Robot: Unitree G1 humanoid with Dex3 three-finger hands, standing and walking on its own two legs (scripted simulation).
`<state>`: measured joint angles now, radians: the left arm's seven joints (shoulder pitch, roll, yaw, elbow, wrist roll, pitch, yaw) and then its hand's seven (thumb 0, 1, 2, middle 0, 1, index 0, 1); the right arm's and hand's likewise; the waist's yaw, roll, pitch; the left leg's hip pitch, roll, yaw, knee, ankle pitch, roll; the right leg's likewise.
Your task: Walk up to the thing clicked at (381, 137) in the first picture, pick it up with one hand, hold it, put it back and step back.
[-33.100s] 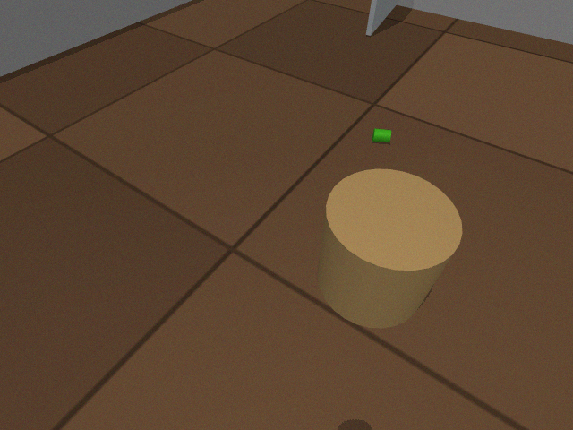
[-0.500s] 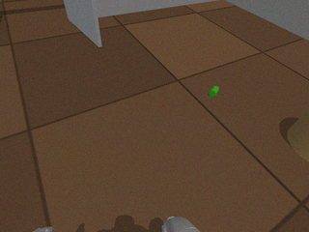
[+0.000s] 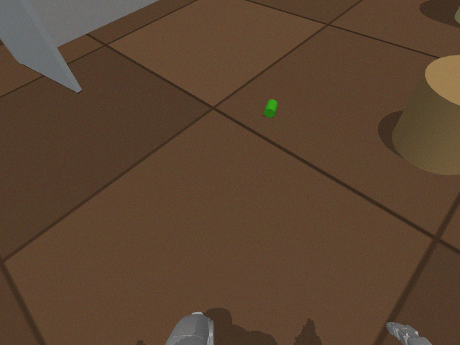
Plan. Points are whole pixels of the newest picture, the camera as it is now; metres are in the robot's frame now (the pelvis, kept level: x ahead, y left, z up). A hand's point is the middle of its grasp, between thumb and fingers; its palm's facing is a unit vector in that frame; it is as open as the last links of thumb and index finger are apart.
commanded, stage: walk up
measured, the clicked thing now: (270, 108) +1.50 -0.16 -0.72
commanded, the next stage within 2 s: stand in 1.74 s
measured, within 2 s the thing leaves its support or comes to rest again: neither
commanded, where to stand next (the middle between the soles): +0.06 +0.05 m, yaw -21 degrees
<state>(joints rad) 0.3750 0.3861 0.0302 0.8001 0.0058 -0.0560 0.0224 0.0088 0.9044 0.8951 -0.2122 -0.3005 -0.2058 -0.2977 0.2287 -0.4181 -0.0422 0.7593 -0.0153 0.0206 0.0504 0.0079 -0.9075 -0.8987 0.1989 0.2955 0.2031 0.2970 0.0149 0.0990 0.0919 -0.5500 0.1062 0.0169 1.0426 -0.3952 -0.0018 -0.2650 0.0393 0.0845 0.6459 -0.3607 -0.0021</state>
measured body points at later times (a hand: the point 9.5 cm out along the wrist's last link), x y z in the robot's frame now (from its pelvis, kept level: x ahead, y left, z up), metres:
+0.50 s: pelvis +0.00 +0.05 -0.03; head +0.06 +0.03 +0.42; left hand +0.20 +0.33 -0.12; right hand +0.03 -0.30 -0.13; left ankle +0.10 +0.17 -0.72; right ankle -0.02 -0.06 -0.73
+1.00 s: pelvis -0.03 +0.06 -0.01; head -0.01 +0.06 +0.44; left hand +0.17 +0.32 -0.13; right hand -0.10 -0.25 -0.12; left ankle +0.03 +0.19 -0.72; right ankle -0.04 -0.07 -0.72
